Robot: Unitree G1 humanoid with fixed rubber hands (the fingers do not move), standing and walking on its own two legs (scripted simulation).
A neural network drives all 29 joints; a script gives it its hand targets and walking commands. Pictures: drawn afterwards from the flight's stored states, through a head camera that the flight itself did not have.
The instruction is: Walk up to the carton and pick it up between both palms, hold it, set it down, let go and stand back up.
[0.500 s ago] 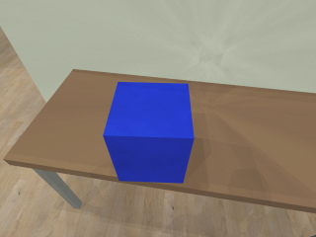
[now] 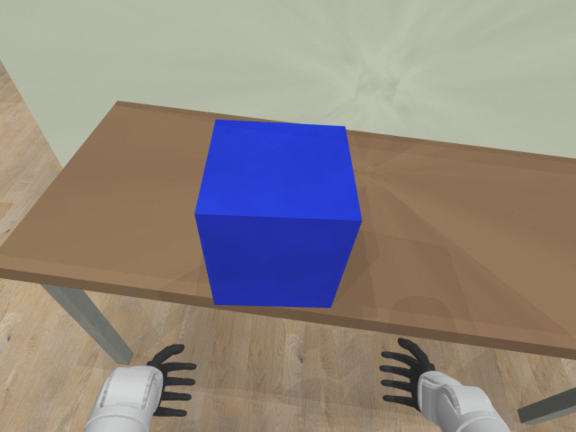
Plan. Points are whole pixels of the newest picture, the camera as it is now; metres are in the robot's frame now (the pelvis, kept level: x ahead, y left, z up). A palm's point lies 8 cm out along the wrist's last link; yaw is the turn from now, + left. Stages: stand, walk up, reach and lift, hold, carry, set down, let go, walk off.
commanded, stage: reach and lift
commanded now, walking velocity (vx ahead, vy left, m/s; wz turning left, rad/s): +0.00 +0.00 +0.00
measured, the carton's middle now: (276, 219) +0.45 +0.02 +0.01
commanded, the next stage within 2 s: none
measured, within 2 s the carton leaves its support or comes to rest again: neither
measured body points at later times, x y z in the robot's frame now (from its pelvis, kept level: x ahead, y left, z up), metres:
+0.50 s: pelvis -0.01 +0.00 +0.01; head +0.01 +0.02 +0.46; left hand +0.17 +0.19 -0.09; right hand +0.17 -0.22 -0.07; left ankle +0.04 +0.11 -0.73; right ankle -0.01 -0.09 -0.73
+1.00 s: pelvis +0.02 +0.00 +0.02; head +0.03 +0.01 +0.47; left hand +0.18 +0.22 -0.08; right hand +0.17 -0.21 -0.06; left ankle +0.04 +0.11 -0.73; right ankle -0.01 -0.09 -0.73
